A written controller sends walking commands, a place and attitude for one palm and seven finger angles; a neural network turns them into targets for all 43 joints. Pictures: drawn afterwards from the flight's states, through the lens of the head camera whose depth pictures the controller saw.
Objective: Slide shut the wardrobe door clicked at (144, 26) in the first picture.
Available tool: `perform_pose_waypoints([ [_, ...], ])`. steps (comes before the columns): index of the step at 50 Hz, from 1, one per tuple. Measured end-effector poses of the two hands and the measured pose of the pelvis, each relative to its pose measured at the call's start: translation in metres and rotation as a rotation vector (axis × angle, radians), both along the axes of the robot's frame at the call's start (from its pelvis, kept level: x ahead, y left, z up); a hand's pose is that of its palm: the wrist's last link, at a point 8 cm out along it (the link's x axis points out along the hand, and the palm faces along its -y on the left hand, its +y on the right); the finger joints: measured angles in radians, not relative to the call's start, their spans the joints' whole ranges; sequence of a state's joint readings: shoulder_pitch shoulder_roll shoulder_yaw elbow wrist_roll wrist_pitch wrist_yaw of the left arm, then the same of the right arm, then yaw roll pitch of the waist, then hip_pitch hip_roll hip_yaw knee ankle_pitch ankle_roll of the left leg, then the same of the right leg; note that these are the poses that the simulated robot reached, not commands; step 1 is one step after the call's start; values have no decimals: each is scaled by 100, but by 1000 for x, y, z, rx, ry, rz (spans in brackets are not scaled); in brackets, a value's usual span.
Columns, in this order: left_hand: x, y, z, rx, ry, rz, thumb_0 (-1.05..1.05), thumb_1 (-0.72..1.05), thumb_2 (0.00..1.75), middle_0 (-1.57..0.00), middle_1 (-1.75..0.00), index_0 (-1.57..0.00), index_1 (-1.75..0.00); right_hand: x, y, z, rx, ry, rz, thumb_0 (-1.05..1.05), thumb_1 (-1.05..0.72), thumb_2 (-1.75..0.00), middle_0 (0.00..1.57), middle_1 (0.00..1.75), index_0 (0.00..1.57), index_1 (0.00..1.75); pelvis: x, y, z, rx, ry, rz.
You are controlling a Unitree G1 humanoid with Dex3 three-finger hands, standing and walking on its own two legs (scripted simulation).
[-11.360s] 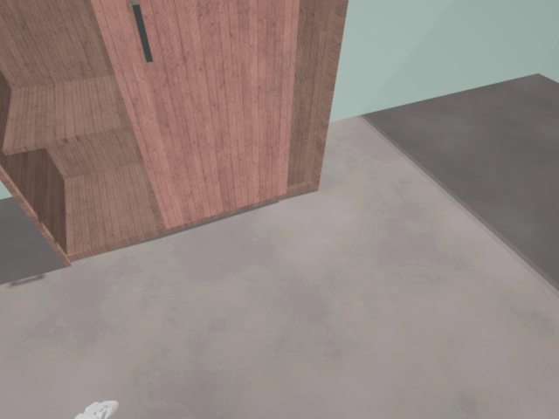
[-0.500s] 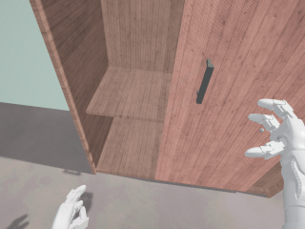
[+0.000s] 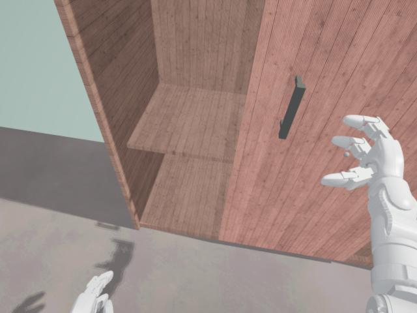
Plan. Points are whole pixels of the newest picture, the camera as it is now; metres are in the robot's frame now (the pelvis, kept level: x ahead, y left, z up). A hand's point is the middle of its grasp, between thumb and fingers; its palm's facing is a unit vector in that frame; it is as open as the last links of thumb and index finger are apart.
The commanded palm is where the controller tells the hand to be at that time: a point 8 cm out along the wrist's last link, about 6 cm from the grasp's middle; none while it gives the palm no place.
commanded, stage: move the hooked fingers beside the handle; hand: right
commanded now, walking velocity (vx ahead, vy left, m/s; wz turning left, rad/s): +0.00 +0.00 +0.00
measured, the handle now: (290, 108) +0.54 -0.14 +0.12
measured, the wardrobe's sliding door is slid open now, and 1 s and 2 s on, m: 0.41 0.41 0.41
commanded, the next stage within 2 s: feel for the door with the fingertips in 1.62 s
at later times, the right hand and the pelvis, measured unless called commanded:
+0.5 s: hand (327, 127) +0.47 -0.20 +0.14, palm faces +0.09 +1.00 -0.01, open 14.0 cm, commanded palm +0.44 -0.25 +0.13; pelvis +0.00 +0.00 -0.01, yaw +1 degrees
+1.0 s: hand (325, 124) +0.48 -0.20 +0.14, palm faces +0.10 +0.99 -0.01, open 14.0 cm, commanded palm +0.45 -0.24 +0.12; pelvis +0.01 -0.01 -0.01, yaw +2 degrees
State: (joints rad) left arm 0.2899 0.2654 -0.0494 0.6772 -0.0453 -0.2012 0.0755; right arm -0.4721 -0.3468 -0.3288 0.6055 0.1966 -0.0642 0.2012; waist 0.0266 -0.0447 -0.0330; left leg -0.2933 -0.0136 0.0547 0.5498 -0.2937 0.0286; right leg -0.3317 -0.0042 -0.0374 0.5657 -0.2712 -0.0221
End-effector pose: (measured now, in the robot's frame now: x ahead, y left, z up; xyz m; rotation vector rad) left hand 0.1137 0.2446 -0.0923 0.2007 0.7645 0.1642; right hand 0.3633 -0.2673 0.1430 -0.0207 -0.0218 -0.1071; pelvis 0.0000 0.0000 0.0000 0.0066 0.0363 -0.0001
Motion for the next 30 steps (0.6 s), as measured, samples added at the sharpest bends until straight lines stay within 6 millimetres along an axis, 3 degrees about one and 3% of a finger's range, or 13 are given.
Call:
perform_pose_waypoints([
  [17,-51,15,-15,18,173,68,1,91,90,-20,-30,-21,-30,53,14,-1,15,5,10,-1,50,-30,30,120,30,120,0,1,-4,4,56,8],
  [30,-88,14,-23,11,308,112,1,91,90,-20,-30,-21,-30,86,23,-1,15,2,24,-1,50,-30,30,120,30,120,3,-4,-8,9,105,18],
])
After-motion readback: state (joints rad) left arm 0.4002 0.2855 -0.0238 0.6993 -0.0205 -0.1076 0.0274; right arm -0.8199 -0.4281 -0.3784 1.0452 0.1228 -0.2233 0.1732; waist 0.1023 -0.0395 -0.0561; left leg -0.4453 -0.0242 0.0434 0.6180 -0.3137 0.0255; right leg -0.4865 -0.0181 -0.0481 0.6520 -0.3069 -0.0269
